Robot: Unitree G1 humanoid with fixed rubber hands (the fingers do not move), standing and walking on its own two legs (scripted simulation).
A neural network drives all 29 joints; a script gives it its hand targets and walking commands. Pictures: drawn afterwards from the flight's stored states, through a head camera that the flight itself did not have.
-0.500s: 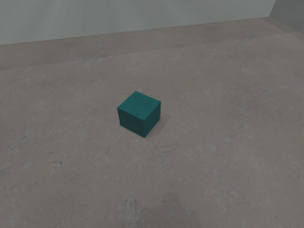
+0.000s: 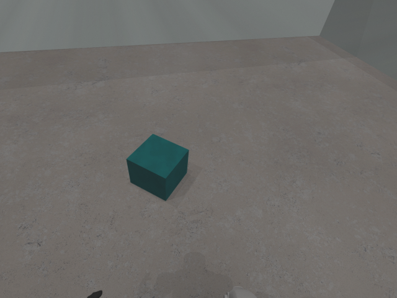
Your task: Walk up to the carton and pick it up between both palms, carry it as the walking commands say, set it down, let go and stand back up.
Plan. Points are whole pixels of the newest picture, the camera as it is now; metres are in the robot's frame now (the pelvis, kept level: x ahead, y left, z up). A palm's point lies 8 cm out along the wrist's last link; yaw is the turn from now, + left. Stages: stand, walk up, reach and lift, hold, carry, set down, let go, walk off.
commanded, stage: walk up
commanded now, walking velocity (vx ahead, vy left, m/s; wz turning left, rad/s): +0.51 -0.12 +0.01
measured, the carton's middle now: (159, 166) +1.02 +0.14 -0.67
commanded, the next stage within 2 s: none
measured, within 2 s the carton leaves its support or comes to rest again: neither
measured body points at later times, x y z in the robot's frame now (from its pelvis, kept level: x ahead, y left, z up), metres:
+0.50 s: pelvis +0.27 -0.09 +0.01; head +0.28 -0.13 +0.45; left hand +0.21 +0.17 -0.11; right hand +0.33 -0.33 -0.16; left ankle +0.33 +0.10 -0.64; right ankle +0.24 -0.16 -0.74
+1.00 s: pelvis +0.46 +0.00 +0.00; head +0.51 +0.02 +0.45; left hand +0.49 +0.25 -0.16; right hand +0.45 -0.26 -0.14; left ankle +0.53 +0.07 -0.74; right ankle +0.40 -0.14 -0.65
